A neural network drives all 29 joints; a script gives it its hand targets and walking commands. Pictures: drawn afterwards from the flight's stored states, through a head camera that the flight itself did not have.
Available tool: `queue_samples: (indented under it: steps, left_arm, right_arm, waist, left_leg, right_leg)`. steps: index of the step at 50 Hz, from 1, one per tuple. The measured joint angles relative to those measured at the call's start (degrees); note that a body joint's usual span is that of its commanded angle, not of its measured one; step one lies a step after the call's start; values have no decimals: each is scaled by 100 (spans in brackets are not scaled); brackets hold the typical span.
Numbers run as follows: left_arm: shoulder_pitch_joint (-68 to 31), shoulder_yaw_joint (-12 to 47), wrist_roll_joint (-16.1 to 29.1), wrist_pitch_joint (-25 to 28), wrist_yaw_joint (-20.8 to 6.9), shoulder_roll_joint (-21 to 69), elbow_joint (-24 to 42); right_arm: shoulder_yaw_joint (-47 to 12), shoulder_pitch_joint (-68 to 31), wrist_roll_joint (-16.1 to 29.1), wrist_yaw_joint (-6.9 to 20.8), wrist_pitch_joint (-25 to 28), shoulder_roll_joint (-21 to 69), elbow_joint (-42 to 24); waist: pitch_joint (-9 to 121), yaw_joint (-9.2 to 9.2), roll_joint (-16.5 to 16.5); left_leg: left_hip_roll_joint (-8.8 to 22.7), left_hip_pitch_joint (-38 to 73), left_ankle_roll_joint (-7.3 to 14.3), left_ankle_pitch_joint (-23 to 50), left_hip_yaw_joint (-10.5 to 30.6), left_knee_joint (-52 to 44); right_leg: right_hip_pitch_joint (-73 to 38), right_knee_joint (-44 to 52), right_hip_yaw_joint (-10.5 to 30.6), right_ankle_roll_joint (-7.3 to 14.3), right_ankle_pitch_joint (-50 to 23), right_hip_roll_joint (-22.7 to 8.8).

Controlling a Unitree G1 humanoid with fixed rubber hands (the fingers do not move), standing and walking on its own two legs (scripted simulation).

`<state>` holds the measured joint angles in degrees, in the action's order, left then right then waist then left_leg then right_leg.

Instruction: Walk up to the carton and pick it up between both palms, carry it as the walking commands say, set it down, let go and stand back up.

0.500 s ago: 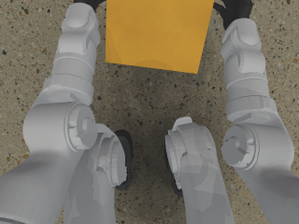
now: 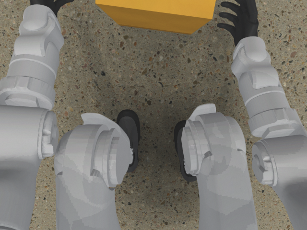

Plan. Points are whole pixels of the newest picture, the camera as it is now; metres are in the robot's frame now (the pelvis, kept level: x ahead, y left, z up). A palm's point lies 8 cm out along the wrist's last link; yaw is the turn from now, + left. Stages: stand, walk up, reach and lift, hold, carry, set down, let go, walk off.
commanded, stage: set down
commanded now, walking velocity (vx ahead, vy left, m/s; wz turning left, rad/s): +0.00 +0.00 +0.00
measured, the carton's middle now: out of the picture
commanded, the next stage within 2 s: let go in 1.62 s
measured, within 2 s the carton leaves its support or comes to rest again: neither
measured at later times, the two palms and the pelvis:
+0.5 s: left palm out of the picture +0.57 +0.18 -0.14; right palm (265, 14) +0.49 -0.20 -0.17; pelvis +0.00 +0.02 +0.01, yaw -1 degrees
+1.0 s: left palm out of the picture +0.54 +0.17 +0.00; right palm out of the picture +0.49 -0.22 +0.00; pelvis -0.03 +0.00 +0.11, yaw +0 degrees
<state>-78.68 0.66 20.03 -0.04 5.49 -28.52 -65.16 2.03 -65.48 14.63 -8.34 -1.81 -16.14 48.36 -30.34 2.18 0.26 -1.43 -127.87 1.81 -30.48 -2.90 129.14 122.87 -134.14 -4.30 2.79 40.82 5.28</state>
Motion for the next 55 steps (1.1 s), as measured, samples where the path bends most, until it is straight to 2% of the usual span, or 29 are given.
queue_samples:
  steps: [4, 7, 12, 16, 20, 25, 28, 32, 36, 41, 46, 51, 55]
  left_arm:
    - [88, 409, 374, -340, -119, 48, -196]
    - [-33, 271, 430, -378, -141, 75, -199]
    - [-553, 51, 154, -398, -181, 191, -668]
    - [-836, -16, -87, -420, -163, 318, -783]
    - [-913, -72, -215, -459, 18, 354, -310]
    - [-451, -57, -213, -786, 225, 349, 1076]
    - [90, -335, -236, -1057, 269, 425, 1645]
    - [900, -703, -366, -1343, 189, 559, 2287]
    - [1246, -794, -647, -1560, 106, 688, 2654]
    - [1032, -813, -948, -1797, 98, 711, 3049]
    - [487, -801, -988, -2104, 54, 393, 2928]
    - [118, -881, -1085, -2332, -2, 403, 2543]
    - [276, -992, -1013, -2422, -11, 486, 2753]
  right_arm:
    - [-208, -196, 117, 38, -271, -82, 225]
    - [-92, -540, 13, 92, -308, -92, 388]
    - [433, -1412, -328, 152, -350, -102, 1437]
    - [736, -1521, -421, 196, -270, -173, 1622]
    - [639, -1089, -174, 180, -243, -329, 1093]
    - [444, -177, 172, 126, -580, -429, -426]
    - [404, 183, 56, 102, -869, -332, -1088]
    - [487, 288, -203, 64, -1149, -86, -1708]
    - [721, 83, -311, 62, -1303, -54, -1769]
    - [894, -217, -105, 20, -1582, -333, -1685]
    - [780, -410, 48, 9, -1956, -412, -1629]
    - [704, -455, 77, 80, -2189, -441, -1560]
    - [681, -318, -14, 44, -2306, -393, -1956]
  waist:
    - [36, -26, 115]
    - [41, -9, 78]
    - [51, 93, 47]
    - [49, 172, 48]
    - [35, 130, -5]
    - [11, -64, 51]
    - [18, -128, 113]
    - [27, -2, 138]
    - [31, 76, 34]
    - [25, 111, -91]
    - [29, 261, -197]
    - [34, 186, -79]
    - [26, 118, 61]
  left_leg:
    - [-19, -37, 47, 184, -9, 43]
    - [-10, -38, 80, 315, -58, 23]
    - [28, -104, 184, 432, -86, 31]
    - [50, -156, 274, 387, -102, 67]
    - [88, -135, 331, 222, -102, 97]
    - [86, 177, 312, -30, -89, -28]
    - [50, 550, 253, -166, -65, -235]
    - [-59, 981, 161, -166, 15, -661]
    - [-90, 1242, 68, -22, 135, -1063]
    - [-77, 1450, 10, 182, 218, -1368]
    - [-85, 1749, -3, 352, 220, -1708]
    - [-65, 2151, 20, 495, 201, -2246]
    - [-88, 2517, 58, 589, 134, -2723]
  right_leg:
    - [15, -48, -14, -19, -189, -51]
    - [32, -60, 33, -74, -304, -59]
    - [51, -53, 49, -148, -386, -87]
    - [37, -50, 60, -223, -293, -94]
    - [-3, -22, 70, -276, -160, -41]
    - [-294, 139, 98, -248, 30, 7]
    - [-642, 349, 122, -202, 130, 16]
    - [-1066, 772, 120, -148, 117, -33]
    - [-1292, 1202, 73, -98, -89, -26]
    - [-1452, 1522, 39, -70, -355, 3]
    - [-1706, 1837, 86, -82, -545, 5]
    - [-2061, 2384, 189, -136, -746, 46]
    - [-2395, 2827, 321, -191, -845, 35]
